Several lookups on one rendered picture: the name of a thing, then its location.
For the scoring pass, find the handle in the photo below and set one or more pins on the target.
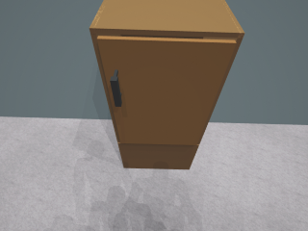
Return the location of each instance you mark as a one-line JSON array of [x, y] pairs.
[[116, 89]]

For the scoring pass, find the cupboard door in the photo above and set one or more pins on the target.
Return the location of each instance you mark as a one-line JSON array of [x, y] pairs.
[[168, 85]]

